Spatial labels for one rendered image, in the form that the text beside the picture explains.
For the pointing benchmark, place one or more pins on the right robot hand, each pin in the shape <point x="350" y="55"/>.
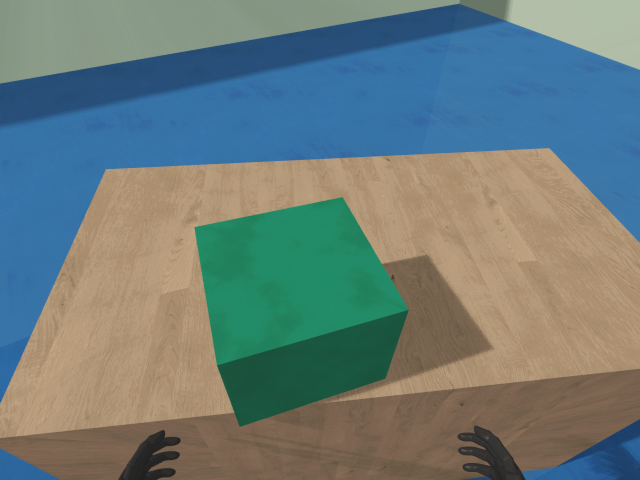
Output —
<point x="502" y="465"/>

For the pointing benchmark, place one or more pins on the carton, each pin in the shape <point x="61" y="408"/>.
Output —
<point x="300" y="307"/>

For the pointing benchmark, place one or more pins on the pedestal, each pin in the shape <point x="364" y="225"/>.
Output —
<point x="523" y="292"/>

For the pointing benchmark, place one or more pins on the left robot hand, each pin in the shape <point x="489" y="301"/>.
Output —
<point x="143" y="459"/>

